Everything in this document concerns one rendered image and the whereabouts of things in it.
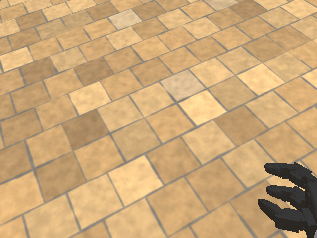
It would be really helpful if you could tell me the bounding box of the robot right hand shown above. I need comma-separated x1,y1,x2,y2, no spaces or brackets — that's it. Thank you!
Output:
258,162,317,238

